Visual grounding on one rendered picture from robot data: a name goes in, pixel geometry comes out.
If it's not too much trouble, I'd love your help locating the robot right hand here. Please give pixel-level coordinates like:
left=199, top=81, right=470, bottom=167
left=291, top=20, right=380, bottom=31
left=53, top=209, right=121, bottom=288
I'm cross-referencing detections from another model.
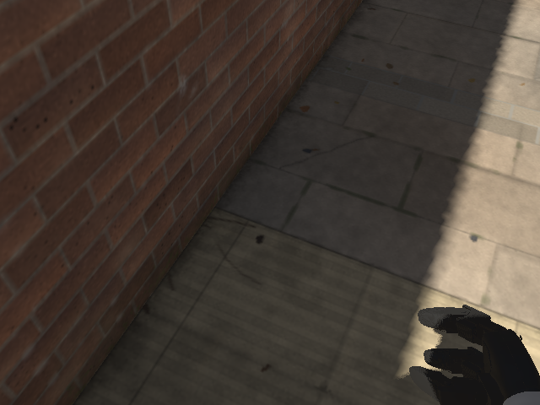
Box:
left=409, top=305, right=540, bottom=405

